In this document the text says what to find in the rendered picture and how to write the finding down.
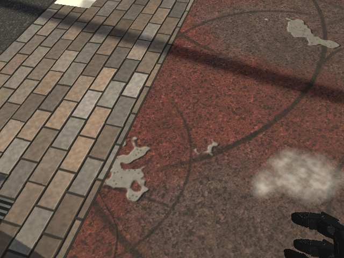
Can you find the right robot hand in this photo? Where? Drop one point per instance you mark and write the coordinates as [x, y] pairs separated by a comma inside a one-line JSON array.
[[324, 224]]

